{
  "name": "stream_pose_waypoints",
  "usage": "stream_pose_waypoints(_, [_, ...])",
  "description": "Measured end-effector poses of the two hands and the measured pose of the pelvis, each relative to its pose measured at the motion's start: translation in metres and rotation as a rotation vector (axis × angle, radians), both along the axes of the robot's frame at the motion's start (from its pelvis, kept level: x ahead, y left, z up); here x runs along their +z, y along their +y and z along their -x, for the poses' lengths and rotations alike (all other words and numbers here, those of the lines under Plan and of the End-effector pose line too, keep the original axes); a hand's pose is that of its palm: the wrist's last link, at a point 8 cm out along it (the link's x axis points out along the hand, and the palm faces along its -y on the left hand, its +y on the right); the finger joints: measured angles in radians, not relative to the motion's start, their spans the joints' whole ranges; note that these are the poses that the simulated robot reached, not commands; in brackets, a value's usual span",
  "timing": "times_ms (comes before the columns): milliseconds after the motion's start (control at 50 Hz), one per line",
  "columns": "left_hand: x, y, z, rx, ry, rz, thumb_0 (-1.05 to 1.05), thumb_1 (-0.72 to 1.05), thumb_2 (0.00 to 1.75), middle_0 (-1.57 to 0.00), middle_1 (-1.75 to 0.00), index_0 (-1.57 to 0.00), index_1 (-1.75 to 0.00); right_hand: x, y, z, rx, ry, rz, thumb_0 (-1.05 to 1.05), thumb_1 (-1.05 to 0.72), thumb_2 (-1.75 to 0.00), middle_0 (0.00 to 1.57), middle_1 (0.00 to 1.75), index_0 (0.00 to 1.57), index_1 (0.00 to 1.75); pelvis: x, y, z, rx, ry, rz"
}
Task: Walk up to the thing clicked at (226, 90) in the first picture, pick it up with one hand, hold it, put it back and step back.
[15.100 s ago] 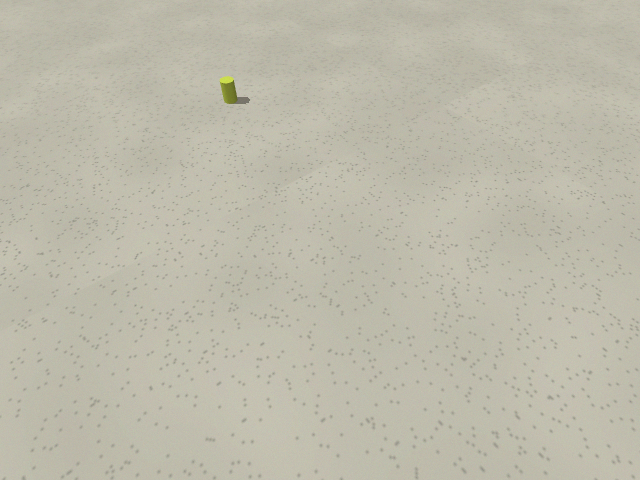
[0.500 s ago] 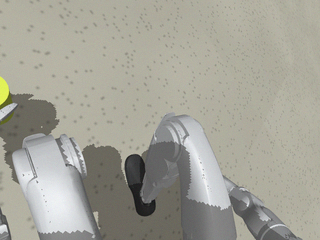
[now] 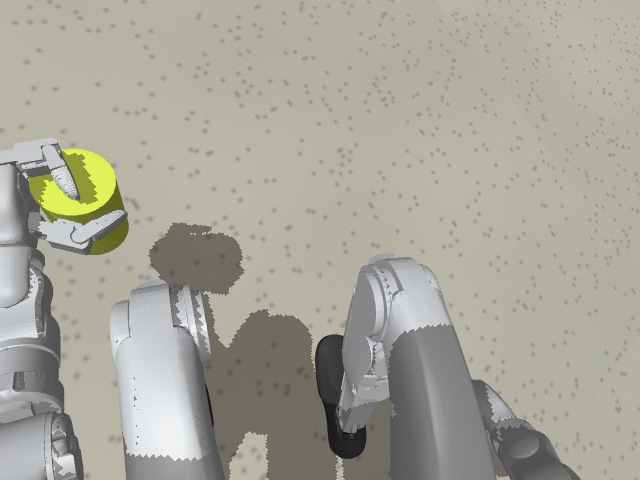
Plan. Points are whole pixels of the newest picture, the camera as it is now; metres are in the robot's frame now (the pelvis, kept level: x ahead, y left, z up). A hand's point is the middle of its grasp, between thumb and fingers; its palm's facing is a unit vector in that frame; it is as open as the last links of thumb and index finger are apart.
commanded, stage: settle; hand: left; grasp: from the side
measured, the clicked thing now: (86, 206) +0.42 +0.25 -0.11
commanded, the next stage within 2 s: lift in 0.94 s
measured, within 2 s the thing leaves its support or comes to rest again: neither
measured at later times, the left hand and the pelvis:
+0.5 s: hand (73, 154) +0.44 +0.24 -0.01, palm faces +0.13 -0.99 -0.07, open 6.6 cm; pelvis +0.02 -0.01 +0.03, yaw +3 degrees
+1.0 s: hand (69, 142) +0.44 +0.24 +0.01, palm faces +0.15 -0.99 -0.07, open 6.5 cm; pelvis +0.01 -0.01 +0.05, yaw +5 degrees
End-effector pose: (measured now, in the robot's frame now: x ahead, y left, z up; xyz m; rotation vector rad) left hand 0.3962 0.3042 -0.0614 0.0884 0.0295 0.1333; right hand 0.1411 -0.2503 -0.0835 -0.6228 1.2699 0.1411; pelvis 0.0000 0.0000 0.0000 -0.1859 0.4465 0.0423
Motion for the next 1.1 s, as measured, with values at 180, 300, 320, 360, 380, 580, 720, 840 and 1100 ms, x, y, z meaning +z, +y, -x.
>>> stream_pose_waypoints(180, [0.024, -0.005, -0.014, 0.009, 0.018, 0.004, 0.0, -0.38, 0.99, -0.68, -0.94, -1.33, -1.44, -0.006, -0.009, 0.005, -0.096, 0.021, -0.033, 0.01, -0.91, -0.9, 0.2, 0.3, 0.2, 0.3, 0.012, -0.006, -0.01, 0.01, 0.068, -0.038])
stream_pose_waypoints(300, [0.037, -0.01, -0.021, -0.003, 0.021, 0.021, 0.0, -0.38, 0.99, -0.68, -0.94, -1.34, -1.44, -0.001, -0.015, -0.005, -0.12, -0.007, -0.033, 0.01, -0.91, -0.9, 0.2, 0.3, 0.2, 0.3, 0.02, -0.008, -0.015, 0.014, 0.096, -0.051])
stream_pose_waypoints(320, [0.038, -0.011, -0.021, 0.001, 0.019, 0.026, 0.0, -0.38, 0.99, -0.69, -0.94, -1.34, -1.44, 0.0, -0.016, -0.007, -0.122, -0.013, -0.032, 0.01, -0.91, -0.9, 0.2, 0.3, 0.2, 0.3, 0.021, -0.008, -0.015, 0.014, 0.1, -0.052])
stream_pose_waypoints(360, [0.042, -0.011, -0.022, 0.005, 0.017, 0.031, 0.0, -0.38, 0.99, -0.68, -0.94, -1.34, -1.45, 0.004, -0.017, -0.012, -0.125, -0.028, -0.03, 0.01, -0.91, -0.9, 0.2, 0.3, 0.2, 0.3, 0.024, -0.008, -0.016, 0.015, 0.106, -0.054])
stream_pose_waypoints(380, [0.044, -0.012, -0.022, 0.004, 0.016, 0.032, 0.0, -0.38, 0.99, -0.68, -0.94, -1.35, -1.45, 0.005, -0.017, -0.014, -0.126, -0.035, -0.029, 0.01, -0.91, -0.9, 0.2, 0.3, 0.2, 0.3, 0.025, -0.008, -0.016, 0.016, 0.108, -0.055])
stream_pose_waypoints(580, [0.06, -0.009, -0.017, 0.009, 0.031, 0.025, 0.0, -0.38, 0.99, -0.69, -0.94, -1.36, -1.47, 0.019, -0.013, -0.029, -0.118, -0.08, -0.036, 0.01, -0.92, -0.9, 0.2, 0.3, 0.2, 0.3, 0.04, -0.007, -0.016, 0.027, 0.124, -0.064])
stream_pose_waypoints(720, [0.068, -0.007, -0.014, 0.017, 0.037, 0.017, 0.0, -0.39, 1.0, -0.69, -0.94, -1.37, -1.49, 0.02, -0.009, -0.026, -0.118, -0.077, -0.054, 0.01, -0.92, -0.9, 0.2, 0.3, 0.2, 0.3, 0.045, -0.007, -0.014, 0.033, 0.124, -0.072])
stream_pose_waypoints(840, [0.073, -0.01, -0.015, 0.016, 0.041, 0.022, 0.0, -0.39, 1.0, -0.69, -0.94, -1.38, -1.5, 0.019, -0.008, -0.018, -0.132, -0.066, -0.068, 0.01, -0.92, -0.9, 0.2, 0.3, 0.2, 0.3, 0.048, -0.008, -0.014, 0.036, 0.125, -0.078])
stream_pose_waypoints(1100, [0.081, -0.016, -0.021, 0.025, 0.033, 0.03, 0.0, -0.39, 1.0, -0.69, -0.93, -1.38, -1.5, 0.023, -0.012, -0.003, -0.166, -0.042, -0.063, 0.01, -0.92, -0.9, 0.2, 0.3, 0.2, 0.3, 0.052, -0.009, -0.014, 0.039, 0.131, -0.086])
